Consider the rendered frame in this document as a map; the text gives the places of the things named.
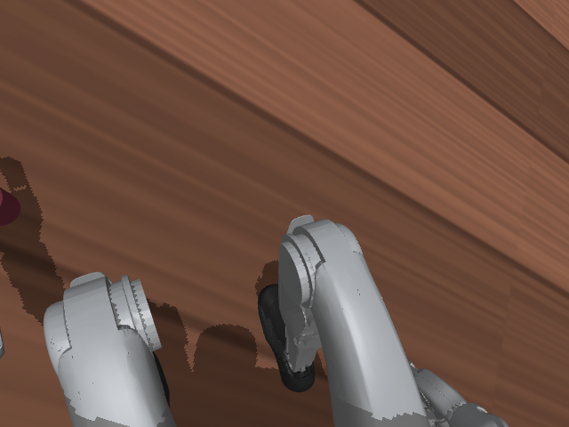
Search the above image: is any right robot arm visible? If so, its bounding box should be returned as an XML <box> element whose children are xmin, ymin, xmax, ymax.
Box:
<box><xmin>449</xmin><ymin>403</ymin><xmax>508</xmax><ymax>427</ymax></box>

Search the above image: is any right robot hand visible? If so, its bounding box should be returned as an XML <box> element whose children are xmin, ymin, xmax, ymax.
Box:
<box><xmin>408</xmin><ymin>361</ymin><xmax>468</xmax><ymax>427</ymax></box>

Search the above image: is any left robot foot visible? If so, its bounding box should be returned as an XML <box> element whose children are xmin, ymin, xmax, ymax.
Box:
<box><xmin>153</xmin><ymin>352</ymin><xmax>170</xmax><ymax>407</ymax></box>

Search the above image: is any tin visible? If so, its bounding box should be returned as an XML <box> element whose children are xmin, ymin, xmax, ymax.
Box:
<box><xmin>0</xmin><ymin>188</ymin><xmax>20</xmax><ymax>226</ymax></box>

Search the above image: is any right robot foot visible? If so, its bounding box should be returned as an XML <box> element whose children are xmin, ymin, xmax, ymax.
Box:
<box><xmin>258</xmin><ymin>284</ymin><xmax>315</xmax><ymax>392</ymax></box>

